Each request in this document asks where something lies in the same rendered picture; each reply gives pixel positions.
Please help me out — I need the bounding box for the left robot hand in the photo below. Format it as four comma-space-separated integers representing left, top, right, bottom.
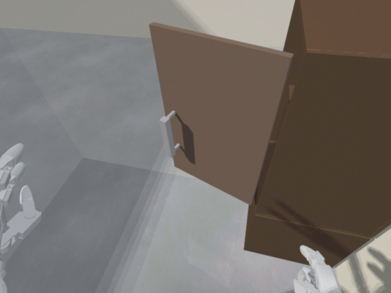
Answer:
0, 143, 42, 261

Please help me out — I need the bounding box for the cupboard door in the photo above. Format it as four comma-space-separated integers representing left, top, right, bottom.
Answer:
149, 22, 294, 205

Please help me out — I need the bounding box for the handle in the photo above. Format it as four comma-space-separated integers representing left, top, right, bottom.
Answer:
159, 110, 180, 158

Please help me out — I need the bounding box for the right robot hand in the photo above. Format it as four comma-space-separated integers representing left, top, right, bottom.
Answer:
294, 245, 342, 293

